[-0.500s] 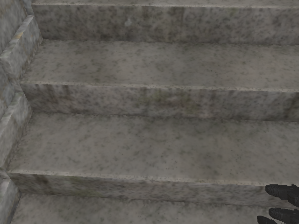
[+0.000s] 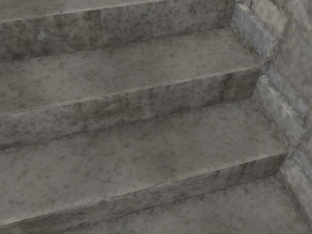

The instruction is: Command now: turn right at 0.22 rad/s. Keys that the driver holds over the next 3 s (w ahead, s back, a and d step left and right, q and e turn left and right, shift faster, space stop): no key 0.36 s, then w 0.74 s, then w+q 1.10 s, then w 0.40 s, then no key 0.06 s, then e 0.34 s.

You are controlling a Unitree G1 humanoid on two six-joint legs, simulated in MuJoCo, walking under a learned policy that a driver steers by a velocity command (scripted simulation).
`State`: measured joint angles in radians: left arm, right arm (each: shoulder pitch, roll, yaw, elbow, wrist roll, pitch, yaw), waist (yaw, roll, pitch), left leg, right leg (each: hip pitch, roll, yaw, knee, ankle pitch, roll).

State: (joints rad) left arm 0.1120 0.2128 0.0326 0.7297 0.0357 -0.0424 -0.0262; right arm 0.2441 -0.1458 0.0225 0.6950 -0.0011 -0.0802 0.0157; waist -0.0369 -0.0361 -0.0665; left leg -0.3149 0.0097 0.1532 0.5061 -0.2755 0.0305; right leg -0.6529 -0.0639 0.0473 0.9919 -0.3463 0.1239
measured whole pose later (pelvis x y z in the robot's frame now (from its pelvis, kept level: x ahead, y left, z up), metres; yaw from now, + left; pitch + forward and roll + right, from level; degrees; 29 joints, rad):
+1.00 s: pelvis +0.18 -0.01 +0.00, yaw -1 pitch +6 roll -2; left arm -0.05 0.13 -0.02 0.56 0.02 0.01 -0.02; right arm 0.63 -0.16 0.00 1.04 -0.07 -0.08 0.02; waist -0.04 0.03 -0.07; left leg 0.12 0.06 0.07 0.15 -0.38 -0.01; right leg -1.27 -0.04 -0.08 1.81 -0.50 -0.19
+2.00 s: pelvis +0.76 +0.00 +0.34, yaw +24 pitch +7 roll -1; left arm -0.01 0.13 -0.09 0.74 0.03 -0.03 -0.04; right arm 0.53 -0.12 0.03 1.15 -0.07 -0.08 0.09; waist -0.05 0.03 -0.15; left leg -0.19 -0.06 -0.17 0.45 -0.36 0.05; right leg -1.29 -0.07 0.00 1.64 -0.43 -0.10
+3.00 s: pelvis +1.17 +0.29 +0.67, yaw +32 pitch +4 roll +2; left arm 0.23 0.18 0.06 1.06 -0.02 -0.09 -0.10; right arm 0.25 -0.17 -0.02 1.02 -0.10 -0.05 0.05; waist 0.00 -0.01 -0.09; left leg -0.35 0.01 0.29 0.57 -0.29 0.10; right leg -1.06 -0.01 0.13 1.99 -0.12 -0.10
